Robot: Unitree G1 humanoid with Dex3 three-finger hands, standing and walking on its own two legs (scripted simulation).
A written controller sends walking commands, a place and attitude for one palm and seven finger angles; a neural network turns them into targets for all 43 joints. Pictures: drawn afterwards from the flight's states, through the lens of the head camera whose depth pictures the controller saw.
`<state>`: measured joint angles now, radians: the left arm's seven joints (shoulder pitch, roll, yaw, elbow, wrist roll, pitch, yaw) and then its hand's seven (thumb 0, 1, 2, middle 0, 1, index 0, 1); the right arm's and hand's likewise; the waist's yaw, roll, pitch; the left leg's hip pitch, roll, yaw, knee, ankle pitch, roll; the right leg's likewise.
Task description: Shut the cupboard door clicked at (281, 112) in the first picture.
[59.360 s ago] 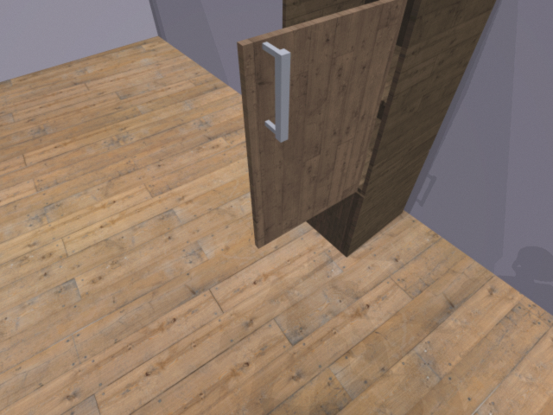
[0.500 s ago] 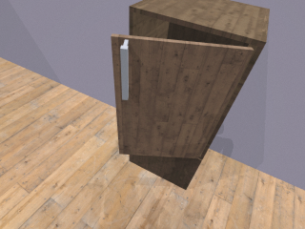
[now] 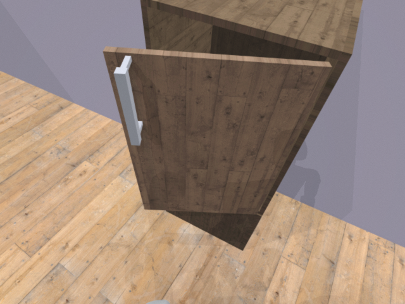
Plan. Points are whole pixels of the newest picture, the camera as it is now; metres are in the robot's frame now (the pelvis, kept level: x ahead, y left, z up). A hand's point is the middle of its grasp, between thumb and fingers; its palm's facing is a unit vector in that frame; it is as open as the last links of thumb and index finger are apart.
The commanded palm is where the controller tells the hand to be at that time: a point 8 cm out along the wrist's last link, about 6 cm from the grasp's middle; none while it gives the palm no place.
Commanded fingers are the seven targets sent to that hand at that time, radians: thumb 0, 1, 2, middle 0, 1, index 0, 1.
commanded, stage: come to a stop and stand still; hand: left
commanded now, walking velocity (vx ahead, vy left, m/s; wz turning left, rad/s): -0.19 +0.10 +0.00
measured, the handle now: (132, 104) +0.44 +0.17 +0.16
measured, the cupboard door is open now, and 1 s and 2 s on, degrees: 26 26 26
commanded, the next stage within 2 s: look again from close up in 0.82 s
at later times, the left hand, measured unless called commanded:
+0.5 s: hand out of the picture +0.04 +0.19 -0.18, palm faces +0.00 -0.96 -0.30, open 7.4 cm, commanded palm none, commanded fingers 0.00 0.90 0.90 -0.20 -0.30 -0.20 -0.30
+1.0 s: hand out of the picture -0.01 +0.15 -0.17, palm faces +0.00 -0.98 -0.20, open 7.3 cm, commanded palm none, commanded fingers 0.00 0.90 0.90 -0.20 -0.30 -0.20 -0.30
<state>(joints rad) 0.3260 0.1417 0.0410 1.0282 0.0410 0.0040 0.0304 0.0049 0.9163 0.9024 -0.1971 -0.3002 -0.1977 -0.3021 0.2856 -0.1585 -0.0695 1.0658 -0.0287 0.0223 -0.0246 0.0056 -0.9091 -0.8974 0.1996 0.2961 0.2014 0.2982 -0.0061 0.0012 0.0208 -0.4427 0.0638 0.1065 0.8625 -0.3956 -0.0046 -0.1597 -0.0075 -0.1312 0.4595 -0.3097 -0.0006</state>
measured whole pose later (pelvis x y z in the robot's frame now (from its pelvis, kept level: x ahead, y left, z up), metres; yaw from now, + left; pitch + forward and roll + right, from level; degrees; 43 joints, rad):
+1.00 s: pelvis +0.00 -0.02 +0.00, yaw -1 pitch +0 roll +0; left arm 0.33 0.15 0.00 1.04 0.02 0.01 0.02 0.00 0.91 0.90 -0.20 -0.30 -0.20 -0.30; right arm 0.34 -0.15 -0.01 1.03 -0.02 0.00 -0.01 0.01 -0.91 -0.90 0.20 0.30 0.20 0.30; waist -0.01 0.01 0.03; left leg -0.30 -0.01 0.06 0.55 -0.23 0.03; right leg -0.23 -0.01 0.02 0.57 -0.34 0.01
